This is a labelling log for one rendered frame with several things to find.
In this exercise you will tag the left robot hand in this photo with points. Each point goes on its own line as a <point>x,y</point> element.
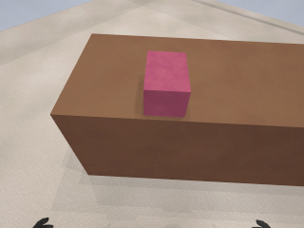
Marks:
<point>40,224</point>

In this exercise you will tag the carton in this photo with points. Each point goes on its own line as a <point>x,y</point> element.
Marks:
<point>166,87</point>

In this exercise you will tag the pedestal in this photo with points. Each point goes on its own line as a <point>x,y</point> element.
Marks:
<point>244,122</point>

